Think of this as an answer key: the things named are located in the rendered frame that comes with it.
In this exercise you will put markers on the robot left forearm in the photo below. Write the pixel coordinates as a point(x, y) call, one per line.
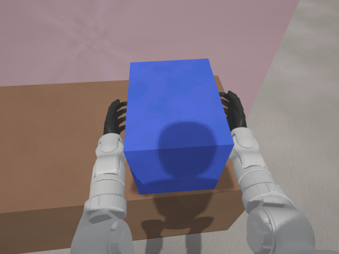
point(106, 199)

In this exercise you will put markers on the robot left hand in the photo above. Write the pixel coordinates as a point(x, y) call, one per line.
point(112, 122)

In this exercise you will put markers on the carton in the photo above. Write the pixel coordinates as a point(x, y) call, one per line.
point(177, 137)

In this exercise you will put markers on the pedestal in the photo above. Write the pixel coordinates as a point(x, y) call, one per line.
point(48, 137)

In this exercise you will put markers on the robot right forearm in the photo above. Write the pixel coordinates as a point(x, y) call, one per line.
point(253, 176)

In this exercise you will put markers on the robot right upper arm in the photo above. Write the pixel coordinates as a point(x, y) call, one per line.
point(277, 230)

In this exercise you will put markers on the robot right hand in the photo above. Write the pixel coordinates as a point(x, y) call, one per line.
point(235, 112)

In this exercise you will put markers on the robot left upper arm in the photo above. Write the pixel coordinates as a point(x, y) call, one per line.
point(111, 236)

